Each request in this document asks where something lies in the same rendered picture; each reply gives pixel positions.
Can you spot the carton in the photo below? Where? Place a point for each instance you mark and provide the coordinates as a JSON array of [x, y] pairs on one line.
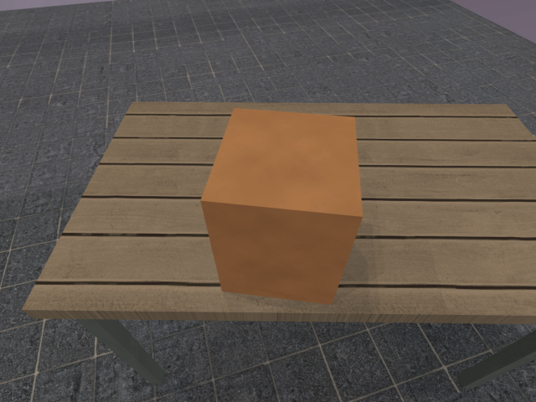
[[283, 204]]

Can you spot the table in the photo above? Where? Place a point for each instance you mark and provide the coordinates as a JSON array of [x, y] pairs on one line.
[[448, 233]]

